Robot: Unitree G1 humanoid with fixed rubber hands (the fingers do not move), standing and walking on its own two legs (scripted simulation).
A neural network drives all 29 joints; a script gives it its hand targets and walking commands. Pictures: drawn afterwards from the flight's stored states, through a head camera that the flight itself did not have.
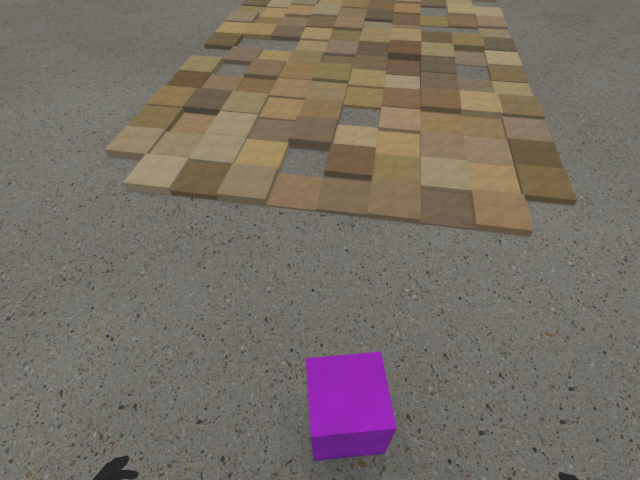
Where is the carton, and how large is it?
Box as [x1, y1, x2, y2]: [306, 352, 396, 460]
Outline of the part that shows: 380,352 306,358 313,460 384,453 396,428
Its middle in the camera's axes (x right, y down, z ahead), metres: +0.07 +0.48 +1.09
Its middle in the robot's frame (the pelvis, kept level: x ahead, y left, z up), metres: +0.42 -0.03 -0.66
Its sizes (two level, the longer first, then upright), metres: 0.210 0.200 0.250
